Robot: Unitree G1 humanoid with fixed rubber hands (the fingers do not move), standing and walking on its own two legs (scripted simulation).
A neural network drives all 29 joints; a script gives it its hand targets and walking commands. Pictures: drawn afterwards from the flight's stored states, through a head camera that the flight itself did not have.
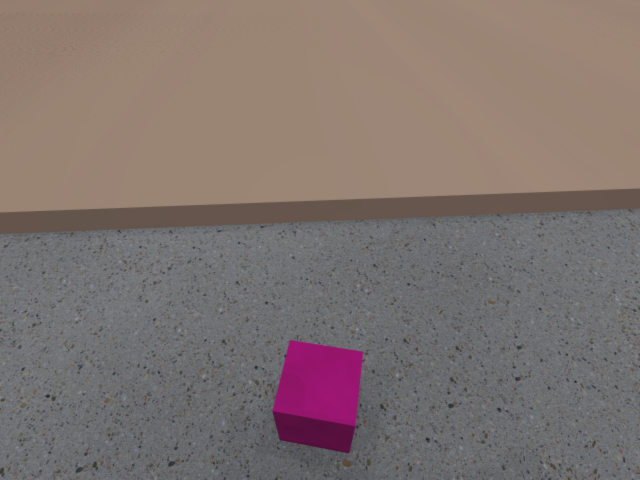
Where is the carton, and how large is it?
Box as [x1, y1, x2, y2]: [273, 340, 362, 452]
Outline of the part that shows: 290,340 273,407 273,414 279,438 282,440 348,452 355,424 362,352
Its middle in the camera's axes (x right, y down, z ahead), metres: +0.00 +0.44 +1.11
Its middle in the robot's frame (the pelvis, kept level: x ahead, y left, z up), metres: +0.47 +0.02 -0.65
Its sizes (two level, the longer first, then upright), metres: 0.210 0.200 0.250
